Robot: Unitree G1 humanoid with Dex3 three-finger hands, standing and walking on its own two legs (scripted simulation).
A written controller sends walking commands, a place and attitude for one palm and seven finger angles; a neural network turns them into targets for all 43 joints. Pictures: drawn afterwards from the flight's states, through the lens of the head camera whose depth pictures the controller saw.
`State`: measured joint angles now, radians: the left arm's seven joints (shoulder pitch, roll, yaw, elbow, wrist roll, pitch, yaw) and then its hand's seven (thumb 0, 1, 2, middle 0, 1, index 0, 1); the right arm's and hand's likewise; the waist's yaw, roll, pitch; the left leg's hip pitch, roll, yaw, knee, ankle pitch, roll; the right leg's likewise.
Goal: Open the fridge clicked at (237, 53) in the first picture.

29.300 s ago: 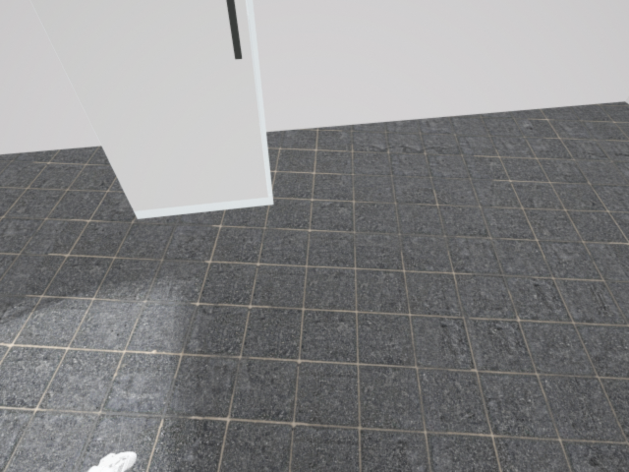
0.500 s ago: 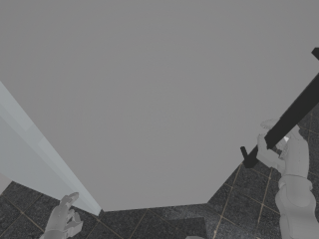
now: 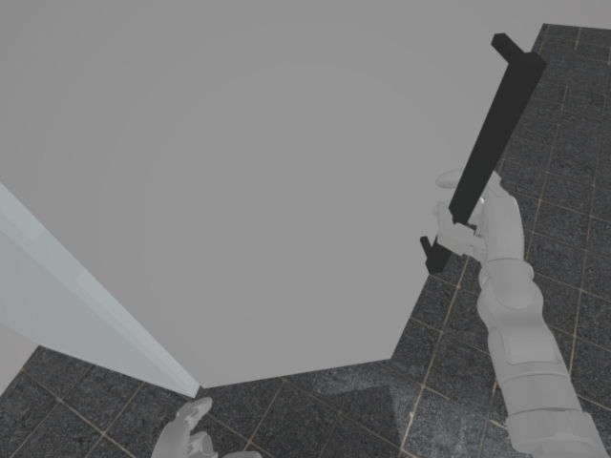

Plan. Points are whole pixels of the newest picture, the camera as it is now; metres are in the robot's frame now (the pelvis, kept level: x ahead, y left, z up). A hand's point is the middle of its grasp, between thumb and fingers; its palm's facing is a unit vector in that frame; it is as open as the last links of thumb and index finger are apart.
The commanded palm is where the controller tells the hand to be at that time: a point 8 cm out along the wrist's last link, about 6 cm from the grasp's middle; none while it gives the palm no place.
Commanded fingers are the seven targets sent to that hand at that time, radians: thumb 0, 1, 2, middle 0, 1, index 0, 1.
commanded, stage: stop walking and hold the door back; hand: right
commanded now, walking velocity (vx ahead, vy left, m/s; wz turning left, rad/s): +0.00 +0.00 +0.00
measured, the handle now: (460, 182) +0.43 -0.18 +0.12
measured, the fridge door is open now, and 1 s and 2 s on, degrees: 65 66 65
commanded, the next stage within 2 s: loosen the grip on the handle in 0.28 s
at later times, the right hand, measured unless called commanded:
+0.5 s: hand (454, 214) +0.39 -0.18 +0.10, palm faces +0.14 +0.98 -0.14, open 6.8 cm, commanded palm +0.34 -0.21 +0.09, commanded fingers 0.00 -0.05 -0.49 0.45 1.40 0.45 1.40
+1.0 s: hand (445, 228) +0.38 -0.17 +0.09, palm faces +0.16 +0.97 -0.15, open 14.1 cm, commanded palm +0.34 -0.21 +0.10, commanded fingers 0.00 0.55 -0.20 0.25 1.15 0.25 1.15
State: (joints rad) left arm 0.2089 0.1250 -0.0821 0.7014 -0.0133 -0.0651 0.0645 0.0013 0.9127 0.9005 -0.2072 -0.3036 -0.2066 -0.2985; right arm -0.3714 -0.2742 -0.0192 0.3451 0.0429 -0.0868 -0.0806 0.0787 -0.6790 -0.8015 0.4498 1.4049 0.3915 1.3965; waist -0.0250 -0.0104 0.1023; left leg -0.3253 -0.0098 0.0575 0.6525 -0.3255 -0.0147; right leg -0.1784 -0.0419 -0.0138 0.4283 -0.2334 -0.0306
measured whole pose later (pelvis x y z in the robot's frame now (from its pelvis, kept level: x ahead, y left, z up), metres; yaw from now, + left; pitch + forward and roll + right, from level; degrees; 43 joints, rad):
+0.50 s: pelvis -0.01 +0.03 -0.01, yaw +1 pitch +2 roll -1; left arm 0.22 0.24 0.03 0.68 0.00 -0.12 0.02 0.01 0.91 0.90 -0.20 -0.30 -0.20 -0.30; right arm -0.48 -0.33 -0.25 0.58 0.05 -0.08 0.06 0.02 -0.50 -0.74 0.45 1.40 0.40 1.40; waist 0.02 0.03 -0.01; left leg -0.33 0.01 0.03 0.52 -0.22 0.02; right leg -0.30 -0.02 -0.06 0.49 -0.22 0.01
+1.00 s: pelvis -0.04 +0.04 -0.03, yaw +6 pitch +5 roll +0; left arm 0.34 0.29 0.00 0.70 -0.05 -0.14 0.06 0.01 0.91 0.90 -0.20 -0.30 -0.20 -0.30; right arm -0.45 -0.39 -0.29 0.71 0.11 -0.28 0.03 0.00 0.52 -0.22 0.34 1.24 0.31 1.22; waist 0.03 -0.02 -0.06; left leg -0.51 -0.06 -0.01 0.65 -0.25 0.03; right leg -0.49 -0.01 0.01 0.68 -0.30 -0.01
